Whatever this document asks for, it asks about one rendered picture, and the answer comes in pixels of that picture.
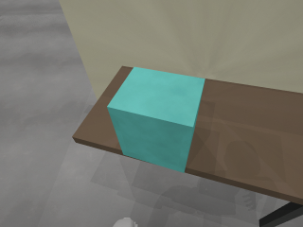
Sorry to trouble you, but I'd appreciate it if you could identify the carton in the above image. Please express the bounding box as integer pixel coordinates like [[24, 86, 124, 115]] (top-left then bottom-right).
[[107, 67, 205, 173]]

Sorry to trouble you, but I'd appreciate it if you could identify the table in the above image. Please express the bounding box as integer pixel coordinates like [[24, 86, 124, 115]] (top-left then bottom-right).
[[72, 66, 303, 227]]

